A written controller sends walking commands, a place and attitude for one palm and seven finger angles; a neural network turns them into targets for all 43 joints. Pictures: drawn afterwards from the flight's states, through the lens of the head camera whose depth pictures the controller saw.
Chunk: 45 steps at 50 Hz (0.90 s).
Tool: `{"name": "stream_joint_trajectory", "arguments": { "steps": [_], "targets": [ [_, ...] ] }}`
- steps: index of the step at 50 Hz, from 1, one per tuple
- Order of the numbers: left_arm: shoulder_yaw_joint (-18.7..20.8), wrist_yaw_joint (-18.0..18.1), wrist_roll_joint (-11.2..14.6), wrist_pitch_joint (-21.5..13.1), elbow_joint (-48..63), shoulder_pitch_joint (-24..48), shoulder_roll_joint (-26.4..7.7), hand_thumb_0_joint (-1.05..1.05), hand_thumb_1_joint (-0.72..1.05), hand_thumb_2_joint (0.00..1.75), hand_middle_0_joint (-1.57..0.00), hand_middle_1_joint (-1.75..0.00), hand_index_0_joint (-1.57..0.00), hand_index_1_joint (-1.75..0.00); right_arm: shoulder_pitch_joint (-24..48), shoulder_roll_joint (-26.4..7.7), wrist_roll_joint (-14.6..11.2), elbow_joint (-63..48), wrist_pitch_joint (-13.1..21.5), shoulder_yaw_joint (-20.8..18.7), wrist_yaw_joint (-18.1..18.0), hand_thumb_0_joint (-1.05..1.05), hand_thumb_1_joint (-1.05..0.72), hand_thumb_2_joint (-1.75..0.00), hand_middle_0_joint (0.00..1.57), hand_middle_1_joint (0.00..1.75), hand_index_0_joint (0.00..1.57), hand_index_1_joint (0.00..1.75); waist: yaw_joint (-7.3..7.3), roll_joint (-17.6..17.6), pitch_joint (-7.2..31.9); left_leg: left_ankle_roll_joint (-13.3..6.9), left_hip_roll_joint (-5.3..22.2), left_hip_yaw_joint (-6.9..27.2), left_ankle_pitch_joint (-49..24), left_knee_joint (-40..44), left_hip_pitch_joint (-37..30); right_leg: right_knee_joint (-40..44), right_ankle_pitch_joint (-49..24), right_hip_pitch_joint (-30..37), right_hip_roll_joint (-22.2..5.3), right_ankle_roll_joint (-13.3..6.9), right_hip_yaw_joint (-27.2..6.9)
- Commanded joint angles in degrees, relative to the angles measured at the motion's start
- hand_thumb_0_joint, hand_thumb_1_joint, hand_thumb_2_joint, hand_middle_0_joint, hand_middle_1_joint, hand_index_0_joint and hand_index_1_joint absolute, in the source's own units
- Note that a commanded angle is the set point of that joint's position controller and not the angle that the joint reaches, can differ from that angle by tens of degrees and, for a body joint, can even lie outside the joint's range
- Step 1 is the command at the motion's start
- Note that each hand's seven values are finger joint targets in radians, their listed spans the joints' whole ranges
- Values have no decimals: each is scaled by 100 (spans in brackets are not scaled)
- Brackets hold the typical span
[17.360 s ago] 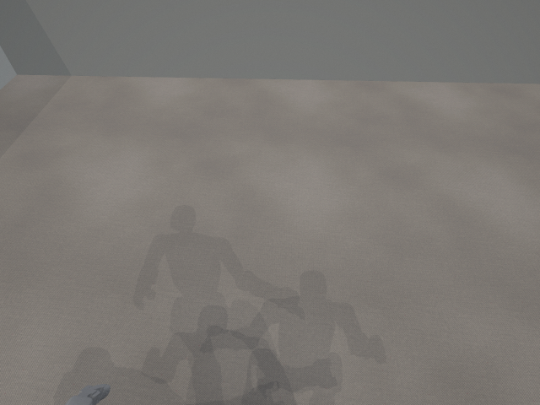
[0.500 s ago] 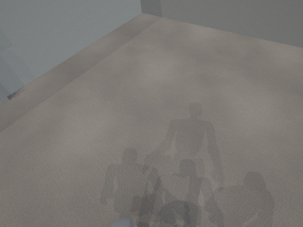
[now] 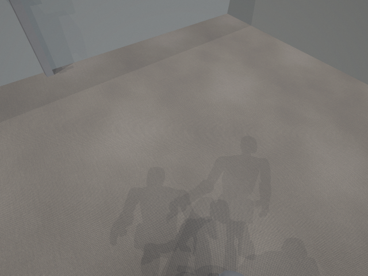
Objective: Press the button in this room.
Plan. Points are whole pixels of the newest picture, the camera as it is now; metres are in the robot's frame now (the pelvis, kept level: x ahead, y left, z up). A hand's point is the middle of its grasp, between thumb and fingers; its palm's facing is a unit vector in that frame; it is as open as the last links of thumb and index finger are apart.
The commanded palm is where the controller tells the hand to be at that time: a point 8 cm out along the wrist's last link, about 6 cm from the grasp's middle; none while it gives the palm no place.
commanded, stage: turn or walk to find it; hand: left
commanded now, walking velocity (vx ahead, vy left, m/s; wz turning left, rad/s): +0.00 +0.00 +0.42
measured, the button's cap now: out of the picture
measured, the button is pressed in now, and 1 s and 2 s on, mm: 0 0 0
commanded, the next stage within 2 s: stand and wait in 0.36 s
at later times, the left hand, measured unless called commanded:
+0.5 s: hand out of the picture +0.01 +0.13 -0.14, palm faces +0.25 -0.93 -0.28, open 7.4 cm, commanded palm none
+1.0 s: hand out of the picture -0.14 +0.18 -0.19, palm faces +0.52 -0.83 -0.18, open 7.4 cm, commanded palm none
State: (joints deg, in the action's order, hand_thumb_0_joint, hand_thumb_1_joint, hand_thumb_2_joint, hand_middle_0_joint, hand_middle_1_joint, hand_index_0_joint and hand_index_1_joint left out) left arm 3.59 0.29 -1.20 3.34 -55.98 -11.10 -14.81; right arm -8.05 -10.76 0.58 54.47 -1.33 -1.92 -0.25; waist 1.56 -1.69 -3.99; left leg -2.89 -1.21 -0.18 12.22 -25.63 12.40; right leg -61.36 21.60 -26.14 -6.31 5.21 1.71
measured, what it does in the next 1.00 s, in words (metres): steps on the spot, turning left: right foot, then left foot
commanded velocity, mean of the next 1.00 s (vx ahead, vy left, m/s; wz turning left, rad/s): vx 0.22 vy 0.00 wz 0.41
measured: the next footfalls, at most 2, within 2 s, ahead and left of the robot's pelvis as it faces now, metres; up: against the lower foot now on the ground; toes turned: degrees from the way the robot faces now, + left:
right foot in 0.26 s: +0.03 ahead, -0.15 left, +0.00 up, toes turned +3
left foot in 0.90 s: +0.05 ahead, +0.16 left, +0.00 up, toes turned +35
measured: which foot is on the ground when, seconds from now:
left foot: down 0.00-0.26, up 0.28-0.88, down 0.90-1.00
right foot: up 0.00-0.24, down 0.26-0.90, up 0.92-1.00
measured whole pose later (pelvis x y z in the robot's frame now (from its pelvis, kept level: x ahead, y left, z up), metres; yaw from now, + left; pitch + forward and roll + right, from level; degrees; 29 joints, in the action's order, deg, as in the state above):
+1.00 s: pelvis +0.02 +0.06 -0.02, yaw +26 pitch -2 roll -1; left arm 2.8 -0.9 -1.7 1.0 -64.5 -24.0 -12.8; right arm -4.9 -11.1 0.8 53.1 2.5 -2.3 1.3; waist 4.0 -2.4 -3.5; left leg -3.7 1.5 -8.5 17.1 -35.2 16.5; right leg -62.0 26.4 -18.3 -10.3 3.1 7.7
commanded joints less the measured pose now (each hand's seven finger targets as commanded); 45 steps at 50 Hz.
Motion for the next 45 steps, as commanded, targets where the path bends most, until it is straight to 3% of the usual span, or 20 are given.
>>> {"name": "stream_joint_trajectory", "arguments": {
  "steps": [1, 7, 9, 11, 12, 13, 14, 15, 16, 18, 19, 21, 25, 29, 35, 39, 41, 43, 44, 45],
  "targets": [
    [70, 63, 27, -118, 516, 242, -334, 0, 90, 90, -20, -30, -20, -30, -445, -1195, 47, -243, 85, -368, -51, 0, -90, -90, 20, 30, 20, 30, -314, 999, 438, -670, 1448, 1560, -1595, 810, -559, 365, 161, -382, 76, 45, -86],
    [25, 80, 72, -181, 675, 429, -212, 0, 90, 90, -20, -30, -20, -30, -559, -1192, 96, -232, 34, -416, -47, 0, -90, -90, 20, 30, 20, 30, -361, 1108, 557, -716, 1350, 2059, -1818, 562, -252, 1712, 436, 378, 374, -91, -34],
    [38, 97, 102, -208, 616, 105, -220, 0, 90, 90, -20, -30, -20, -30, -451, -1174, 94, -270, 20, -425, -37, 0, -90, -90, 20, 30, 20, 30, -203, 1079, 695, -641, 1224, 2129, -1787, 402, 44, 2455, 43, 989, 488, -154, 10],
    [67, 122, 94, -283, 494, -332, -341, 0, 90, 90, -20, -30, -20, -30, -363, -1048, 36, -296, 13, -428, -20, 0, -90, -90, 20, 30, 20, 30, 31, 701, 901, -283, 850, 1900, -1100, -55, 665, 3878, -981, 2111, 356, -202, -4],
    [136, 161, 19, -349, 491, -463, -733, 0, 90, 90, -20, -30, -20, -30, -479, -738, -20, -329, 9, -396, 18, 0, -90, -90, 20, 30, 20, 30, 76, -342, 994, 78, 357, 1404, 35, -836, 1616, 4481, -797, 2980, -575, -443, -889],
    [218, 183, -37, -369, 544, -496, -1141, 0, 90, 90, -20, -30, -20, -30, -400, -491, 0, -487, 22, -348, 18, 0, -90, -90, 20, 30, 20, 30, 152, -1619, 751, 454, -377, 420, 1879, -2148, 2431, 4637, -1291, 2906, -1950, -1069, -2236],
    [174, 192, 17, -332, 642, -379, -1087, 0, 90, 90, -20, -30, -20, -30, -297, -802, 56, -465, -39, -426, 12, 0, -90, -90, 20, 30, 20, 30, 129, -1029, 605, 422, -144, 593, 2065, -3155, 2107, 4657, -1403, 1921, -2181, -1413, -2049],
    [195, 216, 29, -367, 731, 44, -839, 0, 90, 90, -20, -30, -20, -30, -470, -793, 86, -339, -123, -453, 30, 0, -90, -90, 20, 30, 20, 30, -93, -1144, 363, 415, 26, 789, 1754, -3681, 2056, 4826, -785, 1407, -1863, -1363, -1688],
    [147, 200, 45, -351, 792, 342, -715, 0, 90, 90, -20, -30, -20, -30, -576, -772, 92, -183, -181, -476, 56, 0, -90, -90, 20, 30, 20, 30, -231, -880, 119, 447, 48, 672, 1410, -4114, 1998, 4860, -497, 1136, -1551, -1222, -1405],
    [54, 181, 57, -373, 836, 543, -435, 0, 90, 90, -20, -30, -20, -30, -835, -652, 97, 14, -212, -445, 107, 0, -90, -90, 20, 30, 20, 30, -405, -558, -95, 539, 153, 454, 844, -4457, 1969, 4654, -1090, 1101, -1101, -992, -566],
    [36, 172, 54, -411, 777, 394, -372, 0, 90, 90, -20, -30, -20, -30, -913, -606, 88, 56, -202, -417, 106, 0, -90, -90, 20, 30, 20, 30, -369, -589, 17, 581, 144, 410, 695, -4471, 1981, 4563, -1485, 1299, -991, -979, -394],
    [47, 148, 60, -466, 632, -51, -378, 0, 90, 90, -20, -30, -20, -30, -898, -613, 107, 58, -195, -401, 119, 0, -90, -90, 20, 30, 20, 30, -211, -741, 201, 674, 222, 320, 518, -4467, 2172, 4662, -1164, 1837, -988, -926, -315],
    [89, 137, 29, -571, 359, -597, -432, 0, 90, 90, -20, -30, -20, -30, -431, -667, 150, -67, -159, -407, 184, 0, -90, -90, 20, 30, 20, 30, 2, -655, -16, 750, 526, 245, 390, -4339, 2633, 5078, 68, 2212, -1356, -997, -588],
    [113, 119, -28, -667, 126, -1050, -435, 0, 90, 90, -20, -30, -20, -30, 3, -588, 146, -172, -82, -360, 252, 0, -90, -90, 20, 30, 20, 30, 163, -561, -97, 711, 717, 112, 455, -3818, 2782, 5227, 330, 2519, -1559, -1059, -553],
    [109, 67, -94, -716, -191, -1443, -504, 0, 90, 90, -20, -30, -20, -30, 591, -445, 97, -356, 7, -249, 331, 0, -90, -90, 20, 30, 20, 30, 274, -747, -196, 564, 734, -266, 651, -2524, 2508, 5201, -127, 2676, -1624, -1050, 99],
    [118, 41, -104, -703, -279, -1442, -595, 0, 90, 90, -20, -30, -20, -30, 763, -370, 67, -484, 87, -166, 375, 0, -90, -90, 20, 30, 20, 30, 243, -883, -232, 394, 661, -612, 802, -1495, 1712, 4961, -450, 2318, -1666, -1022, 535],
    [125, 30, -99, -682, -332, -1410, -686, 0, 90, 90, -20, -30, -20, -30, 624, -395, 68, -482, 131, -165, 370, 0, -90, -90, 20, 30, 20, 30, 131, -813, -237, 300, 572, -765, 847, -1173, 1120, 4740, -556, 2026, -1712, -976, 694],
    [118, 7, -54, -662, -332, -1169, -736, 0, 90, 90, -20, -30, -20, -30, -215, -591, 97, -259, 216, -230, 326, 0, -90, -90, 20, 30, 20, 30, -378, -381, 181, 241, 339, -1012, 474, -419, -569, 3683, -725, 1259, -1478, -724, 1223],
    [78, -37, -20, -660, -261, -1102, -558, 0, 90, 90, -20, -30, -20, -30, -1042, -1057, 111, -42, 274, -359, 254, 0, -90, -90, 20, 30, 20, 30, -787, 638, 653, 80, 650, -406, 804, 38, -1885, 2066, -784, 539, -1002, -480, 1608],
    [-1, -121, 27, -661, 4, -980, -212, 0, 90, 90, -20, -30, -20, -30, -1745, -1757, 133, 175, 340, -554, 179, 0, -90, -90, 20, 30, 20, 30, -1056, 2359, 898, -373, 2177, 2233, 1294, 824, -2721, 92, 1204, -1202, -147, -103, 1484]
  ]
}}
